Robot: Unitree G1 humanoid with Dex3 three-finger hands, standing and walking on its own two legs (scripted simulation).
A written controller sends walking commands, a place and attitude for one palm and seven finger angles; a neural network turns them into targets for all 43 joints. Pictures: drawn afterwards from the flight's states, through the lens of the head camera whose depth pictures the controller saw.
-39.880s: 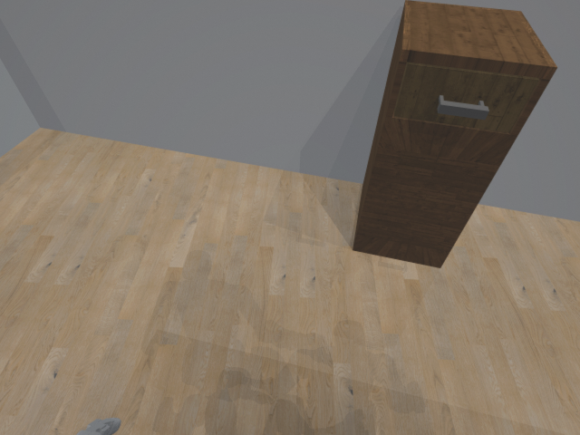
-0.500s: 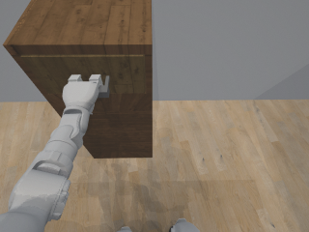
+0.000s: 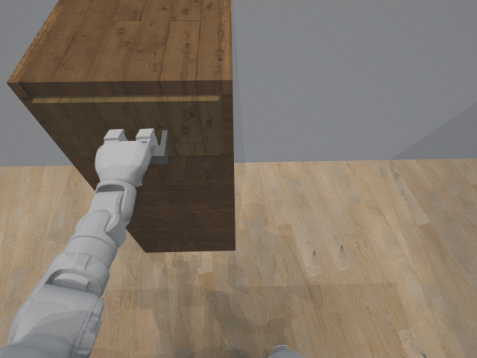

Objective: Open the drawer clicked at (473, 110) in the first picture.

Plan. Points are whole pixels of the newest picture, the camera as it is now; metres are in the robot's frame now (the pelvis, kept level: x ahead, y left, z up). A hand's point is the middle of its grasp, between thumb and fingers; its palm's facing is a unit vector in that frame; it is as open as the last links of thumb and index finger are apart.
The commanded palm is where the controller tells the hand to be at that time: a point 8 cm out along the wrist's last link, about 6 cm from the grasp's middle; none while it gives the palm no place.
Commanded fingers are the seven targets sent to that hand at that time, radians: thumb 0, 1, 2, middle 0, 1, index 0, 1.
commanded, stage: pull the drawer open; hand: left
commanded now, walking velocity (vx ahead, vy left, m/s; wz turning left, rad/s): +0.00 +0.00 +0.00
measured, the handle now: (135, 145) +0.50 +0.19 +0.02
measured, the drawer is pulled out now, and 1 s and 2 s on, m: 0.01 0.15 0.26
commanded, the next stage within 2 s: none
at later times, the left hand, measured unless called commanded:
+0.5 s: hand (127, 216) +0.36 +0.19 +0.00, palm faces -0.01 -0.04 -1.00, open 6.1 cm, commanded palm +0.33 +0.19 +0.06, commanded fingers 0.00 0.90 0.90 -0.40 -1.35 -0.40 -1.35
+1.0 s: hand (121, 247) +0.30 +0.19 +0.00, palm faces +0.00 -0.05 -1.00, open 6.1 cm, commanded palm +0.27 +0.20 +0.06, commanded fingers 0.00 0.90 0.90 -0.40 -1.35 -0.40 -1.35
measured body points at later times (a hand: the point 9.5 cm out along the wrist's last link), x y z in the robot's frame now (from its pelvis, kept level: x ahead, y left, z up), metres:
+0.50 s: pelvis +0.00 -0.01 +0.01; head +0.05 -0.02 +0.45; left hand +0.35 +0.19 +0.06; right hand +0.15 -0.25 -0.11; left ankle -0.04 +0.10 -0.70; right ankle +0.01 -0.12 -0.70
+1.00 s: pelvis -0.02 -0.02 +0.01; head +0.02 -0.04 +0.46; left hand +0.30 +0.19 +0.06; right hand +0.15 -0.26 -0.11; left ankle -0.04 +0.10 -0.70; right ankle +0.01 -0.12 -0.70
